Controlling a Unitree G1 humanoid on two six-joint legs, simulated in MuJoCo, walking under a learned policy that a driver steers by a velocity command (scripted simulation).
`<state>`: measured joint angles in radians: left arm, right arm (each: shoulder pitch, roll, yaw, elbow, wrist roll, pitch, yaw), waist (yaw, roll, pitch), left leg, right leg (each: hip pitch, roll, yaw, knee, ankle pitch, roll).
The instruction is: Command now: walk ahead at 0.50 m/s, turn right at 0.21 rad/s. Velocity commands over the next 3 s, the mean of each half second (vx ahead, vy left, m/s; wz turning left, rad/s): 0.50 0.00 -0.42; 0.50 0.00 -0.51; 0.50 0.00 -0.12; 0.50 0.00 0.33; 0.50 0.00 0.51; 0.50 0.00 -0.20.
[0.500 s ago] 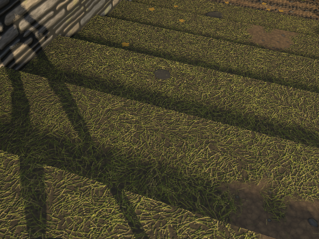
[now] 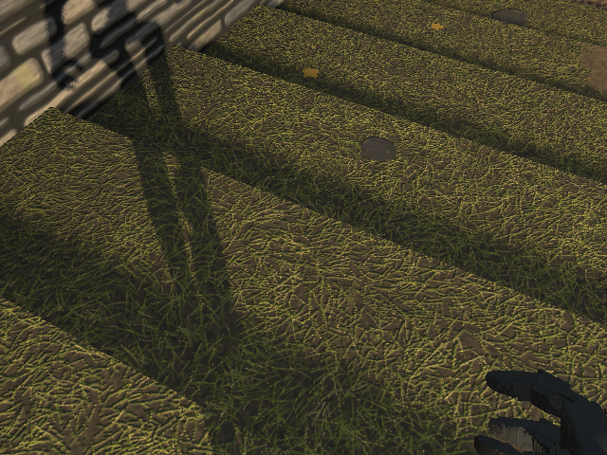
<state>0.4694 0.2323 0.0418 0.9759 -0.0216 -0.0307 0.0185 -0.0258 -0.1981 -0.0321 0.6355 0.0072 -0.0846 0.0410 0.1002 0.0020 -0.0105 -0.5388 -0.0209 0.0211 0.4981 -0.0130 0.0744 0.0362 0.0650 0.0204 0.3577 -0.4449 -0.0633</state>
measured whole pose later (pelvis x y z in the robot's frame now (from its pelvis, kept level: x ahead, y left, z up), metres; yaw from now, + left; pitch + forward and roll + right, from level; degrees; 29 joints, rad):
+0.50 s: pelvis +0.25 -0.07 -0.02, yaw -14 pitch +1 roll +2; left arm 0.21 0.30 0.10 0.75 -0.01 0.00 -0.04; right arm 0.29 -0.27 -0.10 0.85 0.03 -0.09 0.01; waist -0.01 0.00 -0.01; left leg -0.15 0.12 0.19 0.81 -0.48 -0.01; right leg -0.45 -0.03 -0.05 0.87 -0.32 -0.08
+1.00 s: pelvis +0.55 -0.16 -0.15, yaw -30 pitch +4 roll +0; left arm 0.47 0.23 0.06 0.84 -0.05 -0.03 0.03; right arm 0.08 -0.19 -0.05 0.72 0.00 -0.13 0.07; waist 0.07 -0.01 -0.03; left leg -0.38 -0.08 -0.02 0.45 -0.18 0.06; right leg -0.38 0.11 0.18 1.67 -0.78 -0.04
